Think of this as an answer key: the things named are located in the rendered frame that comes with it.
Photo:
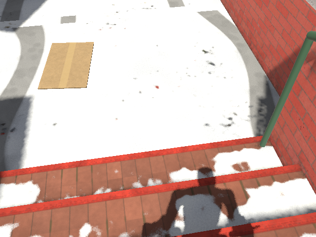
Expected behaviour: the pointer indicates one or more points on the stairs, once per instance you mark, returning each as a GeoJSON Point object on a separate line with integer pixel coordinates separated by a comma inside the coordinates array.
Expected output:
{"type": "Point", "coordinates": [230, 188]}

